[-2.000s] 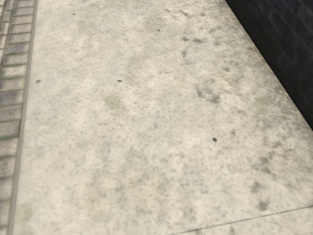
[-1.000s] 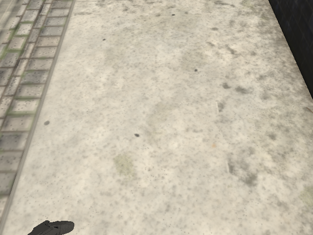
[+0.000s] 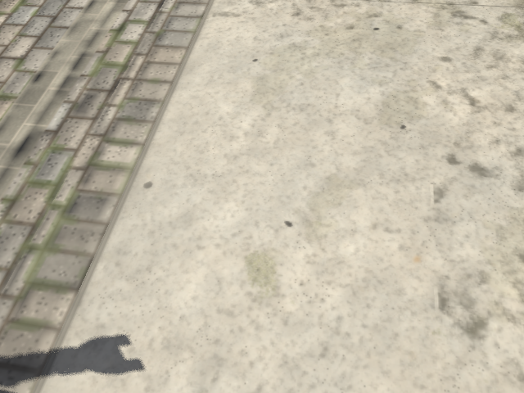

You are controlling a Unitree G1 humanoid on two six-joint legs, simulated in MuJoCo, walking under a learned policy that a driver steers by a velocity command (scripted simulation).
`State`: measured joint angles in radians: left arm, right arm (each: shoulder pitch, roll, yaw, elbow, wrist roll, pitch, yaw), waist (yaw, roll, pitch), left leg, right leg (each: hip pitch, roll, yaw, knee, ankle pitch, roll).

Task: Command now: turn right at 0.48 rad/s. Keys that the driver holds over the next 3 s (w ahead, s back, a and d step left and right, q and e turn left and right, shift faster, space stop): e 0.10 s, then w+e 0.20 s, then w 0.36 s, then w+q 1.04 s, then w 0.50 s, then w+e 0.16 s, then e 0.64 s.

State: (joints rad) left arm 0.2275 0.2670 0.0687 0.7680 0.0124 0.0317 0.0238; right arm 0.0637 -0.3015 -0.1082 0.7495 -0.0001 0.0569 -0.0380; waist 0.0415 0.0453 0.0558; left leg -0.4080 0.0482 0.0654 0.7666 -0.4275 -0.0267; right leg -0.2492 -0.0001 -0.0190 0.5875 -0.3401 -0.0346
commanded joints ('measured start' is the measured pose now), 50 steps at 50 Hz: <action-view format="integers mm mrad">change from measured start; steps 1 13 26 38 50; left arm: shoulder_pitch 2 25 -68 -167 9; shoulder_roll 199 174 80 96 71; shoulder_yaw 47 58 22 10 9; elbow -95 -140 -210 -237 -59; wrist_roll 32 -24 -14 -39 -1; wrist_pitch -61 -60 -114 -138 -155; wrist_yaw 11 5 -20 -58 -36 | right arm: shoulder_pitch -102 -76 248 321 287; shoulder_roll -85 -82 -85 -178 -39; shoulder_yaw -28 -5 23 8 24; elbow -112 -112 8 38 -12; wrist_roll -1 16 -2 36 35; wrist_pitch -22 -100 -152 -126 -93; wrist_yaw -8 35 42 37 41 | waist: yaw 3 24 -77 -49 -56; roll -210 -214 81 63 -136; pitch -94 -44 38 22 -47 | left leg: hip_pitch -256 -114 372 295 -239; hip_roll -41 -62 189 189 72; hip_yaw -153 -135 -458 -263 -199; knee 377 -83 -595 -531 410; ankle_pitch -122 83 -10 455 227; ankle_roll -34 -36 220 186 40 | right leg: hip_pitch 144 86 -586 -136 138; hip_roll -308 -157 -49 -6 -253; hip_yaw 447 446 125 10 126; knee -311 -338 531 -39 -441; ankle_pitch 371 -168 61 270 285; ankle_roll -256 -201 12 18 -149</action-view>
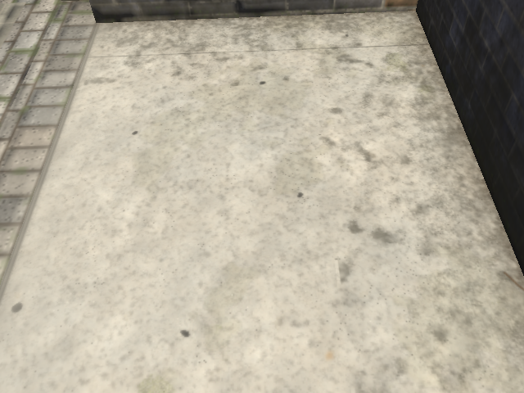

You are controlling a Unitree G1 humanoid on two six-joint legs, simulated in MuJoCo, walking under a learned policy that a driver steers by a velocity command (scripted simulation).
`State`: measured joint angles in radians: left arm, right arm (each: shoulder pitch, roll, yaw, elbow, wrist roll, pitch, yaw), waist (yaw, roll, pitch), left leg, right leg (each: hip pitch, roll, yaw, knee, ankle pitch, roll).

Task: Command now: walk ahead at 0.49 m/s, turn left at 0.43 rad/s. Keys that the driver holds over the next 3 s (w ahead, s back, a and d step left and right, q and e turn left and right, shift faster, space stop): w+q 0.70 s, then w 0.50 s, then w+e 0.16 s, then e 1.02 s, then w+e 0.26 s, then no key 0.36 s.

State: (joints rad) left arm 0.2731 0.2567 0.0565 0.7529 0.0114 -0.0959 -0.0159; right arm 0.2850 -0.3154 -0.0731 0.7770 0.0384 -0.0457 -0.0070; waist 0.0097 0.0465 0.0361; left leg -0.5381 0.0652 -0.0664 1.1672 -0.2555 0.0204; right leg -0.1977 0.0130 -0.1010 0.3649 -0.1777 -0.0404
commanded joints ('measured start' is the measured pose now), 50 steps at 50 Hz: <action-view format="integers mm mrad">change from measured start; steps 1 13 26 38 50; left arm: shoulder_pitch -28 76 -30 -296 -13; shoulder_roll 92 208 161 147 113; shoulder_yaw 25 54 22 7 8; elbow -32 49 -88 -153 -48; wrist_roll -1 -27 5 -17 -6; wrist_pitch -28 22 -13 -28 -14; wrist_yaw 5 28 19 -22 -10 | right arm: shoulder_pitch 41 -291 -73 75 -13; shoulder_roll -20 -11 -100 -128 -59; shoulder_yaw -10 14 -28 -32 1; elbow -51 -226 -198 -112 -151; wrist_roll -8 -13 -30 -12 -23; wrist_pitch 16 -1 -27 5 -12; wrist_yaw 12 75 26 -13 4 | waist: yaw -22 58 19 -76 5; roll -123 -83 -32 62 -145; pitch -8 76 -81 -35 -42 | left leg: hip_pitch -140 -146 375 412 -111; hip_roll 53 -6 98 81 12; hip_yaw -70 123 -304 -312 -35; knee -16 -535 -942 -809 -53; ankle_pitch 79 213 325 148 -45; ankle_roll -14 53 300 184 -4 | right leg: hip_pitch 81 299 -419 -292 115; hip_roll -274 -298 -134 -39 -223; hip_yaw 180 -91 184 187 428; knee -228 -147 756 139 -173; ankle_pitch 152 524 -113 208 28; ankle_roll -151 -94 78 71 -179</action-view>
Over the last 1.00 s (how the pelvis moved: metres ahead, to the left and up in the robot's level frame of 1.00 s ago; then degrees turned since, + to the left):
0.29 -0.13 0.02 -9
